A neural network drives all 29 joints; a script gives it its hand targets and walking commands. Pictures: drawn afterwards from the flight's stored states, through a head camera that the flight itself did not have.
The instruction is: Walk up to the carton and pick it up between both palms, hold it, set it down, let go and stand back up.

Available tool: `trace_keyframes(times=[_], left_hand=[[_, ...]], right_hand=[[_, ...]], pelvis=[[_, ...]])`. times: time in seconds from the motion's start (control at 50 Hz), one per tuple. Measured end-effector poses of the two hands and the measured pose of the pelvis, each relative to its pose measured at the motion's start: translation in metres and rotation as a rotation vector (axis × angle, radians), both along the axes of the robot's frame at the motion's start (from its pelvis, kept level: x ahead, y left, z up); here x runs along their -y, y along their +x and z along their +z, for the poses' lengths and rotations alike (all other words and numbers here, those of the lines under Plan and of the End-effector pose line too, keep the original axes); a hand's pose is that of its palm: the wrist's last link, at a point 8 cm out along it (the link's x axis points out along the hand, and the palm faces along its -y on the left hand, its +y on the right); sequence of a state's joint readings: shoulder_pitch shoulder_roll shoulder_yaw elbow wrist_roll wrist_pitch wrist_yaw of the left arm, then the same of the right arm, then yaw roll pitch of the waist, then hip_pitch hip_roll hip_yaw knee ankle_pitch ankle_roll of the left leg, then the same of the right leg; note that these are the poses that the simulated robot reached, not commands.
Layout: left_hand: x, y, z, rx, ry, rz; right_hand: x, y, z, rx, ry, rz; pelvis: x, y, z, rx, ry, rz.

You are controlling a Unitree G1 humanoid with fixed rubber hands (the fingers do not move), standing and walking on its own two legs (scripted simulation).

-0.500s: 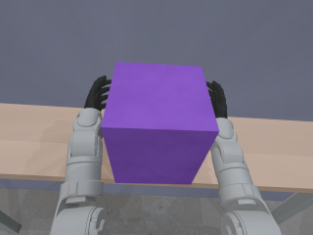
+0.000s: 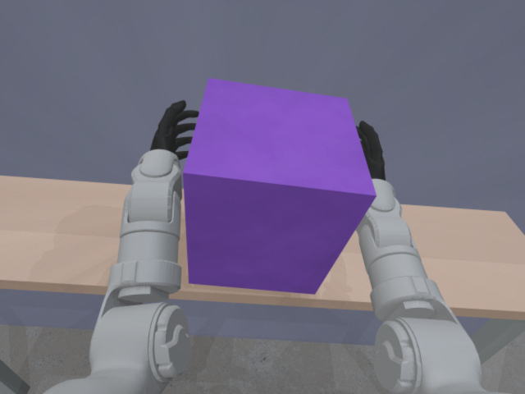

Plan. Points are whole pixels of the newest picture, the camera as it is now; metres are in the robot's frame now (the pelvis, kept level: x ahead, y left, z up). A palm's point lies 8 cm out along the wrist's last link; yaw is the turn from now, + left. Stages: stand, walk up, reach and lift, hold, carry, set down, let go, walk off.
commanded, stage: reach and lift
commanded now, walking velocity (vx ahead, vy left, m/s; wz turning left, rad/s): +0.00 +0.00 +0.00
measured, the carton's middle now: (265, 193) +0.39 -0.01 +0.16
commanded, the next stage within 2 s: hold in 1.54 s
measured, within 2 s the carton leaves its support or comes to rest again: neither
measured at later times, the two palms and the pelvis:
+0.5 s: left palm (158, 147) +0.40 +0.14 +0.23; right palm (367, 160) +0.38 -0.16 +0.22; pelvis +0.01 +0.01 +0.00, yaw +1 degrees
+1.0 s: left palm (147, 134) +0.38 +0.15 +0.26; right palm (372, 133) +0.38 -0.15 +0.27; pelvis +0.00 +0.00 +0.00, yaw +0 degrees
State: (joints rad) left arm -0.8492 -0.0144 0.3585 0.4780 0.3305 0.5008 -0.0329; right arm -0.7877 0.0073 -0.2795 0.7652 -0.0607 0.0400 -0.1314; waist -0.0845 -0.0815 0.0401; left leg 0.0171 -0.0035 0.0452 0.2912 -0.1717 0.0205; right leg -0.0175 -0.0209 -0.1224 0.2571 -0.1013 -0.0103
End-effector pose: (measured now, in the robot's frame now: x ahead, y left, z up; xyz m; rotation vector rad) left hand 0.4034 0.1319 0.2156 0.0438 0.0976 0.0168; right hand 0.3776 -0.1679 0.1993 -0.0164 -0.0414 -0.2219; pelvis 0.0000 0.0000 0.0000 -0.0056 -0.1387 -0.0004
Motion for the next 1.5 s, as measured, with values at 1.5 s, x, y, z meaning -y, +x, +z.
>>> trace_keyframes(times=[1.5], left_hand=[[-0.016,-0.007,0.058,-0.066,-0.035,0.047]], right_hand=[[-0.016,0.012,0.097,-0.074,0.071,0.070]], pelvis=[[-0.001,0.008,-0.002,-0.033,-0.016,0.000]])
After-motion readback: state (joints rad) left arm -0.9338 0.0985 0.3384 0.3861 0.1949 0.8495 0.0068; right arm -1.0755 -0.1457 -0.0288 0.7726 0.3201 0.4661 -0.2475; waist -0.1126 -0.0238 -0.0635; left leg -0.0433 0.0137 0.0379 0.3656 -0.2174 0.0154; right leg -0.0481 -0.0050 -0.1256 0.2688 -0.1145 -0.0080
